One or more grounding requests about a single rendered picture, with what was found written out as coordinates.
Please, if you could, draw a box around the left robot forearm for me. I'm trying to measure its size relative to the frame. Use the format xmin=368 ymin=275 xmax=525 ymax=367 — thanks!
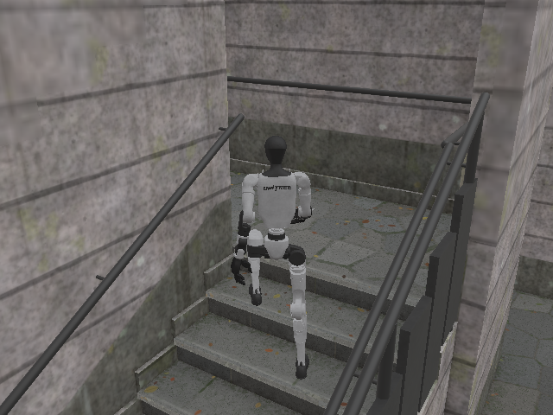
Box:
xmin=233 ymin=210 xmax=251 ymax=259

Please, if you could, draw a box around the humanoid robot head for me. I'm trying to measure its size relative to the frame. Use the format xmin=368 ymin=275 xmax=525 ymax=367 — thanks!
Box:
xmin=262 ymin=136 xmax=291 ymax=177

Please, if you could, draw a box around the robot left upper arm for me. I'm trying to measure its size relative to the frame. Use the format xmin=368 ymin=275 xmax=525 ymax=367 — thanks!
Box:
xmin=242 ymin=173 xmax=258 ymax=223

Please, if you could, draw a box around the left robot foot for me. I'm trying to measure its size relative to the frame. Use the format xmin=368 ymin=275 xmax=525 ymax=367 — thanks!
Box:
xmin=249 ymin=284 xmax=262 ymax=306

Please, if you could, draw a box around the left robot hand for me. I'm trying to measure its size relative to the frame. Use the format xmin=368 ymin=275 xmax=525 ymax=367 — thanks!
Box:
xmin=231 ymin=257 xmax=252 ymax=285

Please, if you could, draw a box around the right robot forearm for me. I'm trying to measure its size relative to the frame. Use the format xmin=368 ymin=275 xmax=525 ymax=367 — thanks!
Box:
xmin=297 ymin=206 xmax=312 ymax=220

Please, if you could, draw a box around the right robot hand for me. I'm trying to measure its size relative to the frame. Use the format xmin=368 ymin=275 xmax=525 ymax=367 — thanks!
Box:
xmin=290 ymin=209 xmax=305 ymax=224

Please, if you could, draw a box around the robot right upper arm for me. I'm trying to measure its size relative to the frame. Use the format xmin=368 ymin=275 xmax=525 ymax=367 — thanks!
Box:
xmin=294 ymin=172 xmax=311 ymax=217

